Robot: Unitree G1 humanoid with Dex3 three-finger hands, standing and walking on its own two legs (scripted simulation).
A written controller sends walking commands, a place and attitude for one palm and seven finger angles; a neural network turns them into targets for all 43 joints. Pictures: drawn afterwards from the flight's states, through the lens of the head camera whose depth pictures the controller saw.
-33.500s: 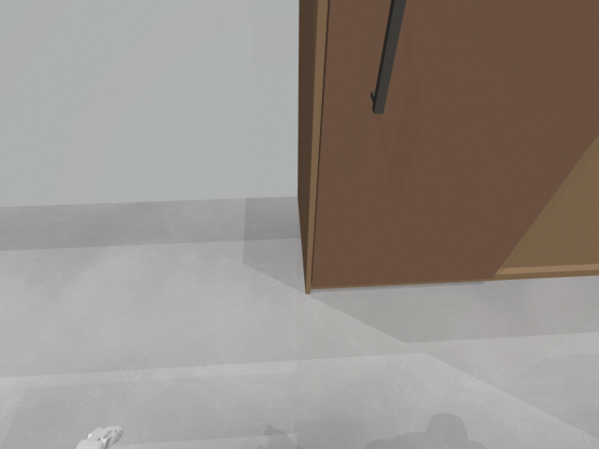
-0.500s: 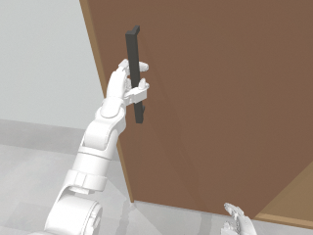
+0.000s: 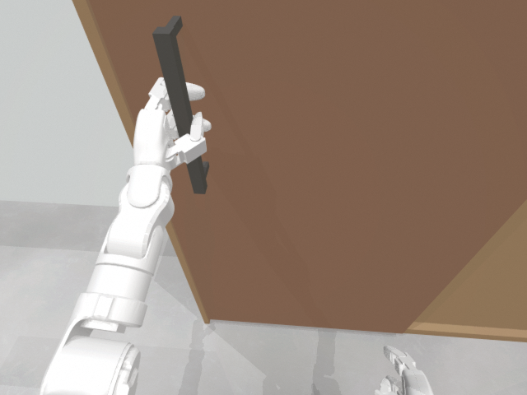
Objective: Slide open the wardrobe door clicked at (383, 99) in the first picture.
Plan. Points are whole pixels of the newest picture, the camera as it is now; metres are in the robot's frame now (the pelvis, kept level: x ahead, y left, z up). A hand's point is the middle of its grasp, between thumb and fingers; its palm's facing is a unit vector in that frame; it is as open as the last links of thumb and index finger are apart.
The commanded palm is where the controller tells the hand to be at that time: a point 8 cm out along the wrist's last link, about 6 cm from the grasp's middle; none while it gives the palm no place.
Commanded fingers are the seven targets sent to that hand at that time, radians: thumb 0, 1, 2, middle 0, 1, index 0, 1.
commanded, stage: step sideways, sliding the door along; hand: left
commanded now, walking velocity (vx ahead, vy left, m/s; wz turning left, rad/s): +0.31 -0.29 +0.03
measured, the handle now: (189, 118) +0.45 +0.16 +0.20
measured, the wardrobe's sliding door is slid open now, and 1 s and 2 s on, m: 0.00 0.10 0.30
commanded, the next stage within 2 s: none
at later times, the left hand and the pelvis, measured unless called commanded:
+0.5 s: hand (220, 136) +0.41 +0.11 +0.20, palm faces +0.42 -0.91 -0.05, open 6.5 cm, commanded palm +0.38 +0.07 +0.20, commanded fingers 0.00 0.90 0.90 -0.45 -1.40 -0.45 -1.40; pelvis +0.06 -0.13 +0.00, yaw +6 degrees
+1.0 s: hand (283, 138) +0.42 +0.02 +0.20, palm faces +0.53 -0.85 -0.02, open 6.9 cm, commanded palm +0.38 -0.02 +0.19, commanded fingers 0.00 0.90 0.90 -0.45 -1.40 -0.45 -1.40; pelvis +0.14 -0.20 -0.01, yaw +11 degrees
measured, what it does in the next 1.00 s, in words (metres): steps to the right: right foot, then left foot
